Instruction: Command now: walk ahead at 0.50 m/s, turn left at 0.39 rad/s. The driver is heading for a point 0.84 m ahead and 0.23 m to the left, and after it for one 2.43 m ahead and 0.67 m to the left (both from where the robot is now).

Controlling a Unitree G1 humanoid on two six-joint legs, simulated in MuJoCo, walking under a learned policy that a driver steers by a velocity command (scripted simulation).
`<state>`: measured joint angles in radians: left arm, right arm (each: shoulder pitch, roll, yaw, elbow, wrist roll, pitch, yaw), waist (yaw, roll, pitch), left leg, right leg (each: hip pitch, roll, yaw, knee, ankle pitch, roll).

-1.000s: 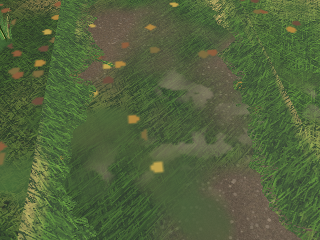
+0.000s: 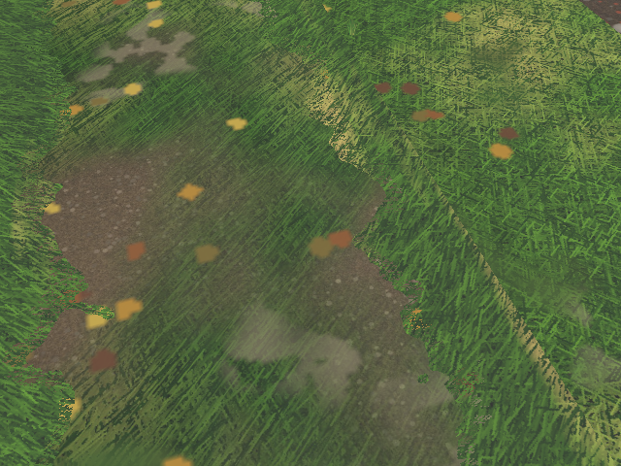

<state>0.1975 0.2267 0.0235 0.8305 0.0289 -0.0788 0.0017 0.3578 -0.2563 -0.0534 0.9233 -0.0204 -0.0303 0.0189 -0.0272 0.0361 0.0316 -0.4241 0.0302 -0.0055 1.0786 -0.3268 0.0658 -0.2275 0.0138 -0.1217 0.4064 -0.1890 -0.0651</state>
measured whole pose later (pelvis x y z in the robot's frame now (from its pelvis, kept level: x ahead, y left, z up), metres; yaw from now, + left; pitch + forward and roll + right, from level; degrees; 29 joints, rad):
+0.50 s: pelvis +0.25 +0.07 -0.01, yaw +18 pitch +0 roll +0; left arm 0.27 0.23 0.04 0.86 0.02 -0.07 0.00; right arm 0.19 -0.27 -0.07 0.83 -0.02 -0.01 0.01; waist 0.02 -0.01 0.07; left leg -0.32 -0.11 0.07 0.52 -0.20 0.13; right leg -0.37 -0.07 -0.04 1.23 -0.36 0.00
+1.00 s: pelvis +0.53 +0.12 -0.01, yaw +32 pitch +0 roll +0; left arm 0.14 0.25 0.03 0.76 0.03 -0.06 -0.01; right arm 0.38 -0.29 -0.06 0.87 -0.02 -0.05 0.00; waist -0.05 0.02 0.04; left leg -0.23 -0.11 -0.11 1.06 -0.41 0.09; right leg -0.37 0.03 -0.04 0.54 -0.18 -0.05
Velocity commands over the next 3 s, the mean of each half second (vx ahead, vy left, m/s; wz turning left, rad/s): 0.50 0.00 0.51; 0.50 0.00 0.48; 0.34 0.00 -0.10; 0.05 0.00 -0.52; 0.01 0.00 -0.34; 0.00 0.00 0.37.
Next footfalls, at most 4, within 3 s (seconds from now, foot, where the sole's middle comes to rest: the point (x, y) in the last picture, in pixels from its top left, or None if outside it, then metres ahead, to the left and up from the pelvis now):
0.38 left None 0.32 0.13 -0.78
0.90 right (289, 387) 0.67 0.10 -0.78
1.38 left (172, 355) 0.77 0.38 -0.78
1.84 right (266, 351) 0.77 0.15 -0.78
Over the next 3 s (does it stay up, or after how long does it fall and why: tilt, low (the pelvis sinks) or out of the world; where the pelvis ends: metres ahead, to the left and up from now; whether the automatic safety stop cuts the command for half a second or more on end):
stays up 0.66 0.28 -0.01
